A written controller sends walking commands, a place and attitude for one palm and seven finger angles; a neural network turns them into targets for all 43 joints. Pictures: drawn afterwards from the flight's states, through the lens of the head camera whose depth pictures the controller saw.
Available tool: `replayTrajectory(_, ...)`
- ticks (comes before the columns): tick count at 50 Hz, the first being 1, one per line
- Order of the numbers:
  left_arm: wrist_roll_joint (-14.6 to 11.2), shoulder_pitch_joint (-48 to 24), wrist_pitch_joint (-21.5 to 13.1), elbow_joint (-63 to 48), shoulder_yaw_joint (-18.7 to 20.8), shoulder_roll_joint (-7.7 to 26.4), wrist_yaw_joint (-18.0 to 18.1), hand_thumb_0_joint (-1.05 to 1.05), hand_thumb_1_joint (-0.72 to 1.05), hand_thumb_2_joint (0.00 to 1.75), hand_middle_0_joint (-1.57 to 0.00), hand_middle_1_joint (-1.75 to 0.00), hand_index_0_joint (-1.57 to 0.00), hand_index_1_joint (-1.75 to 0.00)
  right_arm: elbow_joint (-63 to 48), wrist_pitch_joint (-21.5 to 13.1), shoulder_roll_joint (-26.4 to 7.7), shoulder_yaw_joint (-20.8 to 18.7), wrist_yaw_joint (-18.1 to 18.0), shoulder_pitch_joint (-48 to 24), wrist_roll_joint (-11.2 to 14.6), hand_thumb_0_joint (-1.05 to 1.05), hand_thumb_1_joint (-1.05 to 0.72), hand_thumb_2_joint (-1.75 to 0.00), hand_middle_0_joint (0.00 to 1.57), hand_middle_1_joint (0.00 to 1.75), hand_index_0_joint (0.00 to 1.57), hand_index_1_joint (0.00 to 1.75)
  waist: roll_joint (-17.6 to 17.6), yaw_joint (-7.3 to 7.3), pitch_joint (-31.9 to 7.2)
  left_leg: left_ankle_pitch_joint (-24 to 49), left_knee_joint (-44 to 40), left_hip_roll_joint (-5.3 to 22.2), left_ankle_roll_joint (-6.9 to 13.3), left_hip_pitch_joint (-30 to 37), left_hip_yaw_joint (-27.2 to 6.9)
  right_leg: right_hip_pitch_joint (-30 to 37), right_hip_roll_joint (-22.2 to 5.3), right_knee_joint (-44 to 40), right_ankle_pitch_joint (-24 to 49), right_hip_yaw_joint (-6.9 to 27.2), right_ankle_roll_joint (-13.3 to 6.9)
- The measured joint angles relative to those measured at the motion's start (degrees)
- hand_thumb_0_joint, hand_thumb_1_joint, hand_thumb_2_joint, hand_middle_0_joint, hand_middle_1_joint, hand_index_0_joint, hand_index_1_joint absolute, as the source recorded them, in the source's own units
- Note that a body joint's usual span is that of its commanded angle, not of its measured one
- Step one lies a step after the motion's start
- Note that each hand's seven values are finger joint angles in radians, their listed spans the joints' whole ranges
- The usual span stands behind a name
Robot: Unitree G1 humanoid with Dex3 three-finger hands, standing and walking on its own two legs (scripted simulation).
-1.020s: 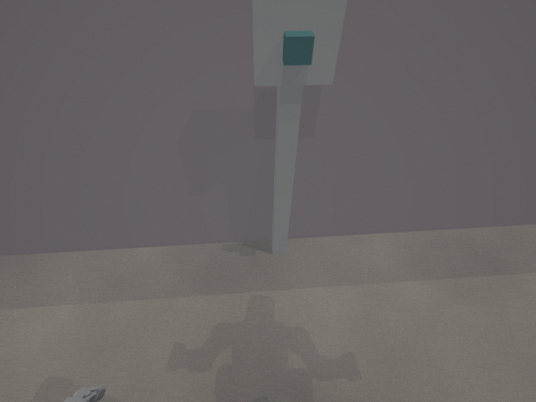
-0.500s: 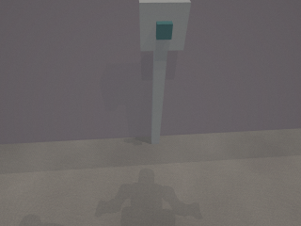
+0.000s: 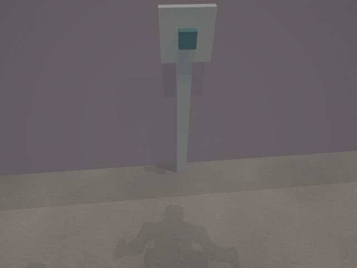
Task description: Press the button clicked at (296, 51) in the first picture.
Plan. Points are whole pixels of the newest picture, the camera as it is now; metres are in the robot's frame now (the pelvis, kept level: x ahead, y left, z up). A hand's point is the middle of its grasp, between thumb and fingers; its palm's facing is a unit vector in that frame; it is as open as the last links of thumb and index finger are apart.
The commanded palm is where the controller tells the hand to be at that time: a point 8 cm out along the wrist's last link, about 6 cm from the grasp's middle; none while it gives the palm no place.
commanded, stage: look at it before walking up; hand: left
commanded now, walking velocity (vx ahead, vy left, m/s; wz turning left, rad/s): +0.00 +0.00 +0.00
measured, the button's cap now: (187, 38) +0.81 +0.02 +0.15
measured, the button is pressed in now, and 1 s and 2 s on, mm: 0 0 0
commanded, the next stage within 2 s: walk to a spot facing it in 0.42 s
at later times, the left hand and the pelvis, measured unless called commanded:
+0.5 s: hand out of the picture +0.06 +0.25 -0.16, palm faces -0.02 -0.94 -0.33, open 7.4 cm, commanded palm none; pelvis +0.00 +0.00 +0.00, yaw +0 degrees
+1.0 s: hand out of the picture +0.05 +0.18 -0.18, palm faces -0.13 -0.95 -0.27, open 7.4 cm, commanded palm none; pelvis -0.02 -0.02 -0.02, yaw -12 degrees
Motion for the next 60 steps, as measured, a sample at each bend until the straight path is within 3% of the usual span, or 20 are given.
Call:
replayTrajectory(29,0.0,1.0,0.1,0.6,0.2,0.3,0.0,0.01,0.90,0.90,-0.20,-0.30,-0.20,-0.30,0.4,0.0,0.2,0.1,-0.1,-0.1,0.1,0.00,-0.90,-0.90,0.20,0.30,0.20,0.30,-0.4,0.44,0.8,0.3,-0.5,0.1,0.0,-0.1,0.0,0.1,0.1,-1.2,0.7,0.0,0.1)
replayTrajectory(39,0.4,3.8,3.3,-4.0,1.6,-2.3,0.0,0.01,0.90,0.90,-0.20,-0.30,-0.20,-0.30,-5.7,1.7,4.1,-1.5,-1.1,0.0,-0.2,0.00,-0.90,-0.90,0.20,0.30,0.20,0.30,-1.2,1.16,1.9,-4.4,8.2,1.6,-0.1,-4.5,5.2,-7.4,1.9,9.7,-2.9,5.0,0.1)
replayTrajectory(43,0.5,4.9,4.1,-6.3,2.5,-3.9,-0.7,0.01,0.90,0.90,-0.20,-0.30,-0.20,-0.30,-7.4,2.0,5.6,-2.0,-0.9,0.5,-0.3,0.00,-0.90,-0.90,0.20,0.30,0.20,0.30,-1.4,1.92,3.5,-6.9,12.8,2.7,-0.4,-5.7,8.2,-11.8,0.8,20.1,-9.1,1.5,0.3)
replayTrajectory(45,0.6,5.9,3.8,-7.4,2.8,-5.0,-1.1,0.01,0.90,0.90,-0.20,-0.30,-0.20,-0.30,-8.0,2.3,5.7,-2.3,-0.8,1.0,-0.5,0.00,-0.90,-0.90,0.20,0.30,0.20,0.30,-0.2,2.24,4.0,-8.9,16.6,4.2,-1.1,-7.0,9.0,-11.0,0.3,18.6,-7.4,-0.7,0.1)
replayTrajectory(46,0.9,6.3,3.2,-7.9,2.9,-5.5,-1.0,0.01,0.90,0.90,-0.20,-0.30,-0.20,-0.30,-8.2,2.7,5.6,-2.6,-0.8,1.0,-0.4,0.00,-0.90,-0.90,0.20,0.30,0.20,0.30,0.6,2.20,4.1,-10.8,21.0,5.0,-1.4,-9.0,8.3,-11.5,1.0,19.0,-6.8,-1.1,-0.8)
replayTrajectory(48,0.8,6.8,2.6,-8.5,2.8,-6.6,-0.5,0.01,0.90,0.90,-0.20,-0.30,-0.20,-0.30,-8.3,3.6,5.7,-3.0,-0.9,1.0,-0.1,0.00,-0.90,-0.90,0.20,0.30,0.20,0.30,1.4,2.04,4.4,-15.4,31.6,3.7,-1.6,-13.8,4.0,-12.1,2.0,19.1,-7.2,-1.4,-2.7)
replayTrajectory(51,0.6,7.5,2.6,-8.9,2.6,-7.9,-0.1,0.00,0.90,0.90,-0.20,-0.30,-0.20,-0.30,-8.5,4.0,5.7,-3.3,-0.7,0.6,-0.2,0.01,-0.90,-0.90,0.20,0.30,0.20,0.30,1.6,2.22,4.7,-12.8,41.4,2.1,-2.0,-18.8,0.4,-11.0,3.0,14.2,-4.4,-0.3,-3.5)
replayTrajectory(54,0.4,8.1,2.4,-8.8,2.6,-8.4,0.0,0.01,0.90,0.90,-0.20,-0.30,-0.20,-0.30,-9.1,3.6,5.8,-3.4,-0.7,0.5,-0.3,0.01,-0.90,-0.90,0.20,0.30,0.20,0.30,0.9,2.18,4.2,-10.2,42.0,1.7,-2.7,-20.3,-0.4,-10.2,3.6,9.2,-1.1,1.5,-3.6)
replayTrajectory(60,0.5,8.4,2.4,-9.0,3.3,-7.9,-0.1,0.01,0.90,0.90,-0.20,-0.30,-0.21,-0.30,-10.1,3.5,5.5,-3.6,-1.2,-0.1,-0.1,0.01,-0.90,-0.90,0.20,0.30,0.20,0.30,-0.3,2.59,2.8,-10.4,35.5,1.3,-3.3,-18.4,-1.7,-10.2,4.6,4.8,2.6,5.5,-2.8)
